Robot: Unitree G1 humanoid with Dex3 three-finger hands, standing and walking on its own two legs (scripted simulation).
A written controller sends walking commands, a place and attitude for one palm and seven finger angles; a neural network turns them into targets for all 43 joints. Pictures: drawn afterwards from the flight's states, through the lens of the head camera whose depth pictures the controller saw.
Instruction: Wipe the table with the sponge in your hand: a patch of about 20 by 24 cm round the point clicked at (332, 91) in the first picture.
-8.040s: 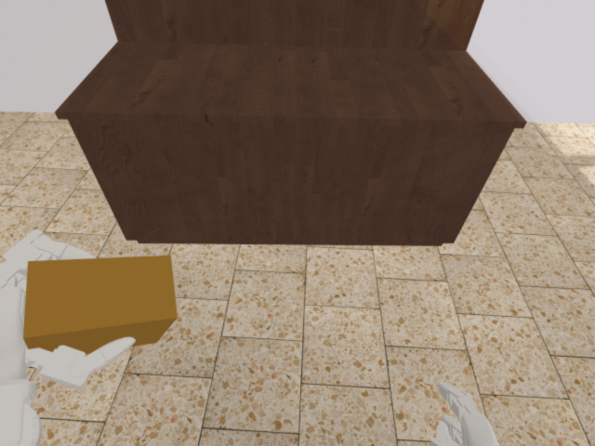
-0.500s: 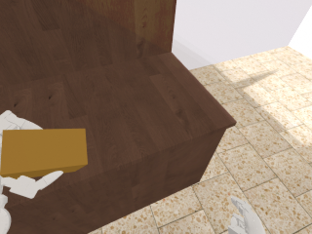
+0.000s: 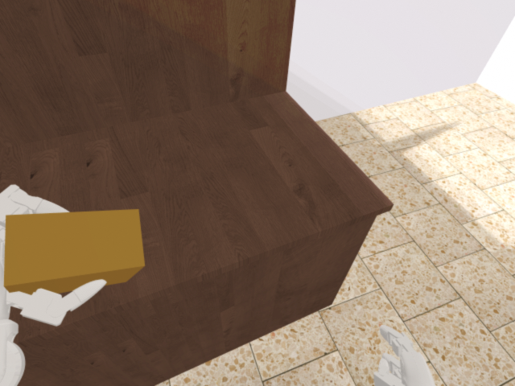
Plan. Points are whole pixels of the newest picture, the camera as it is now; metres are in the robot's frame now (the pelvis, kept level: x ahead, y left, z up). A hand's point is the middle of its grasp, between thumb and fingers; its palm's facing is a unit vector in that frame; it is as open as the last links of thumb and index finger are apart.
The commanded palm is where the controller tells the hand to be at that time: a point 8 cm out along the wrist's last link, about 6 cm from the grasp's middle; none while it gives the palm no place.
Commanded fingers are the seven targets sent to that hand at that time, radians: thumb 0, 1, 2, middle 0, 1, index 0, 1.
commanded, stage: shuffle to correct the standing spot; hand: left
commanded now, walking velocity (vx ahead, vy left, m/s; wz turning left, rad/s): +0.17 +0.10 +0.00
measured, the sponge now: (96, 252) +0.23 +0.22 +0.16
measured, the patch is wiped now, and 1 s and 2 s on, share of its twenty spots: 0.00 0.00 0.00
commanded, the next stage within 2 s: come to a stop and stand still in 0.42 s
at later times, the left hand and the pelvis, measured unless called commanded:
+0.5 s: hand (33, 215) +0.26 +0.30 +0.18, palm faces +0.43 -0.79 -0.43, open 10.4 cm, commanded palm +0.19 +0.33 +0.19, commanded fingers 0.00 0.10 1.30 -1.20 -1.60 -1.20 -1.60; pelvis +0.05 +0.04 +0.00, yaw +3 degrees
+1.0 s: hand (20, 205) +0.27 +0.32 +0.18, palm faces +0.44 -0.83 -0.35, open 10.4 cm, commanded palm +0.22 +0.35 +0.19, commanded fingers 0.00 0.10 1.30 -1.20 -1.60 -1.20 -1.60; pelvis +0.07 +0.06 +0.02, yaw +2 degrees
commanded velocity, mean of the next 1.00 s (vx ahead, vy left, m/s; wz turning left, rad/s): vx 0.05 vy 0.01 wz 0.00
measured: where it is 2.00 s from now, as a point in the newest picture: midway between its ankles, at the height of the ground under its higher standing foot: outside the picture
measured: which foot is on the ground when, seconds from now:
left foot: down 0.00-0.10, up 0.12-0.32, down 0.34-1.00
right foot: down 0.00-0.34, up 0.36-0.40, down 0.42-0.58, up 0.60-0.72, down 0.74-1.00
